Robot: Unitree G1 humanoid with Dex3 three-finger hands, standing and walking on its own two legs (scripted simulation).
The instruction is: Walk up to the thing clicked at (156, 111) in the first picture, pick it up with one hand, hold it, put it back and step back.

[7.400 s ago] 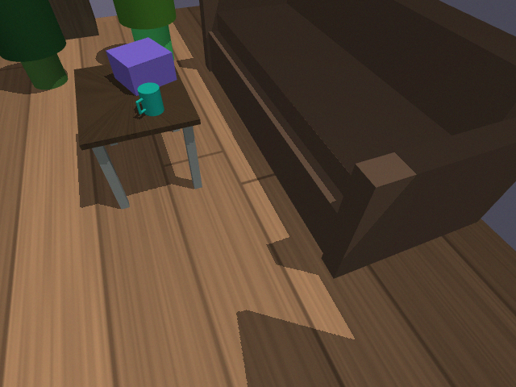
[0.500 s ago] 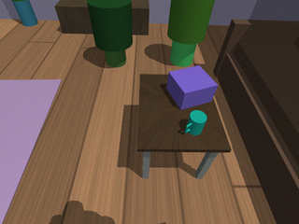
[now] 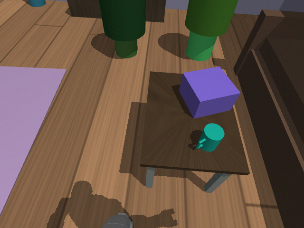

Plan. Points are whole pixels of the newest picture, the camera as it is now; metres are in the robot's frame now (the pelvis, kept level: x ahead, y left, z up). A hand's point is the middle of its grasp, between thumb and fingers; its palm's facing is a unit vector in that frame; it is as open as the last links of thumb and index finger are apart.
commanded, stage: walk up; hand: right
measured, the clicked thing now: (207, 139) +0.50 -0.23 -0.25
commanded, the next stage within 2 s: stand in 1.42 s
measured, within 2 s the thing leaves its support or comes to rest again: neither
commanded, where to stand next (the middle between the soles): +0.08 +0.01 m, yaw -1 degrees
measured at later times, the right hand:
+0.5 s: hand out of the picture +0.14 -0.26 -0.15, palm faces +0.01 +0.94 -0.33, open 7.4 cm
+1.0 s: hand out of the picture +0.13 -0.25 -0.13, palm faces +0.03 +0.94 -0.34, open 7.4 cm
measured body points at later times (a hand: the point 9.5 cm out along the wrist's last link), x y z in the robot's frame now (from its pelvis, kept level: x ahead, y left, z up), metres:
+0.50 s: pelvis +0.05 +0.00 +0.01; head +0.09 -0.01 +0.46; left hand +0.15 +0.31 -0.11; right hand +0.14 -0.31 -0.12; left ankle +0.10 +0.12 -0.72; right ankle +0.03 -0.13 -0.72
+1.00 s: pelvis +0.05 +0.00 +0.03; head +0.07 +0.01 +0.47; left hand +0.16 +0.30 -0.11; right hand +0.13 -0.30 -0.10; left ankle +0.10 +0.12 -0.72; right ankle +0.03 -0.13 -0.72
